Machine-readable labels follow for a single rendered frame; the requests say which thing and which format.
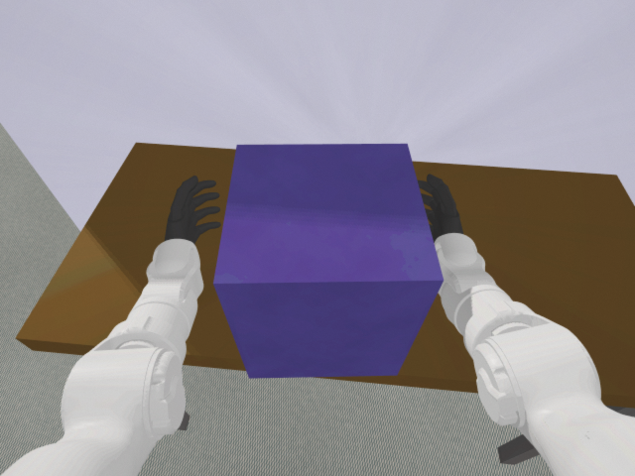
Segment left robot upper arm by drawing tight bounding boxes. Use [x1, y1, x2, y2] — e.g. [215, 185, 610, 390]
[1, 347, 186, 476]

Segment right robot hand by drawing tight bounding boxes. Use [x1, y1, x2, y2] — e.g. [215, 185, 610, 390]
[418, 174, 463, 243]

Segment table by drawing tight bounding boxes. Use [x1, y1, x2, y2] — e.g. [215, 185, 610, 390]
[16, 143, 635, 465]

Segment left robot forearm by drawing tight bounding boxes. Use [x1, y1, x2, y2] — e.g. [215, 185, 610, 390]
[61, 239, 203, 431]

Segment right robot forearm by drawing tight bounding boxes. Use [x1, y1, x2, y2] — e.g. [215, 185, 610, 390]
[435, 233, 601, 398]

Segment right robot upper arm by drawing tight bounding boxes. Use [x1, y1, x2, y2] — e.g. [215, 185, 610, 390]
[473, 323, 635, 476]

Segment left robot hand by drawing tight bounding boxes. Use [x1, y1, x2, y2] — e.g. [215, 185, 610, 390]
[165, 176, 221, 245]

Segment carton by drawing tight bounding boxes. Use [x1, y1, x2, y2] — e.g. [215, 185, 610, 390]
[213, 144, 444, 379]

